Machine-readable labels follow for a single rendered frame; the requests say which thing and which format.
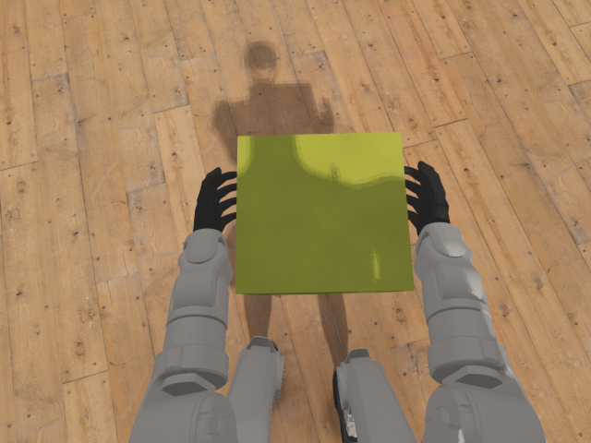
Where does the robot right foot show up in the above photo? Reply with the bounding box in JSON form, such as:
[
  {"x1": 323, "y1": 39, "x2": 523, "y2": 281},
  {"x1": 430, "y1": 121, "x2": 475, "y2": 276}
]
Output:
[{"x1": 332, "y1": 370, "x2": 357, "y2": 443}]

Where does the robot left forearm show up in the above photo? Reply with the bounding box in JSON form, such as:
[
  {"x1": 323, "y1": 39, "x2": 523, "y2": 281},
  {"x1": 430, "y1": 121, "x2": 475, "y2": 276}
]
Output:
[{"x1": 128, "y1": 228, "x2": 233, "y2": 443}]

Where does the robot left upper arm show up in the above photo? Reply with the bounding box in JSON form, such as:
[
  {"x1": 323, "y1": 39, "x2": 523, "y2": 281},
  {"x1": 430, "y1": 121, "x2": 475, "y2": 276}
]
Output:
[{"x1": 130, "y1": 390, "x2": 238, "y2": 443}]

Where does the carton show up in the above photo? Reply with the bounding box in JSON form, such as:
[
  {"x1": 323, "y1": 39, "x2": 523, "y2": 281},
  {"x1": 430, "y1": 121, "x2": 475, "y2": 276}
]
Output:
[{"x1": 235, "y1": 132, "x2": 415, "y2": 295}]

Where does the left robot hand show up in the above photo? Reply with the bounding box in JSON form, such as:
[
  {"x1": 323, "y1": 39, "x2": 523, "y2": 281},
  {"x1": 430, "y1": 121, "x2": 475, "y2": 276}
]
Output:
[{"x1": 193, "y1": 167, "x2": 237, "y2": 233}]

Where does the robot right upper arm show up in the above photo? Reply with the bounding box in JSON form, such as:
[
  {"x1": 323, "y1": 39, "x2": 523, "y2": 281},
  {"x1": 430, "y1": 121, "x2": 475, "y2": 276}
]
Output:
[{"x1": 423, "y1": 382, "x2": 546, "y2": 443}]

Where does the robot left thigh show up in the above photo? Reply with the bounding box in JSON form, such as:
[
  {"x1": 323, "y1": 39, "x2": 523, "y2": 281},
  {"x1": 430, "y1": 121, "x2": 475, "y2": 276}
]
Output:
[{"x1": 226, "y1": 345, "x2": 284, "y2": 443}]

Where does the robot right forearm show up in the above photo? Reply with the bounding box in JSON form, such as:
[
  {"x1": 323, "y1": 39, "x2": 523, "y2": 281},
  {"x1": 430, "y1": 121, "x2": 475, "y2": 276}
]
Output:
[{"x1": 414, "y1": 222, "x2": 547, "y2": 443}]

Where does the right robot hand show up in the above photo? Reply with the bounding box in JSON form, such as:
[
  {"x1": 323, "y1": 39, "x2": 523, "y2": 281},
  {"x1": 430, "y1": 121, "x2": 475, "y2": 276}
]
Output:
[{"x1": 404, "y1": 161, "x2": 450, "y2": 236}]

